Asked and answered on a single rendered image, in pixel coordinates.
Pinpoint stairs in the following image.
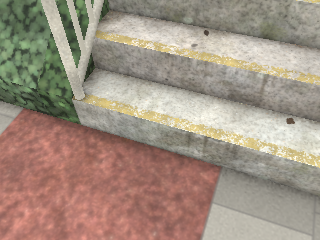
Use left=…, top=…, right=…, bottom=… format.
left=72, top=0, right=320, bottom=196

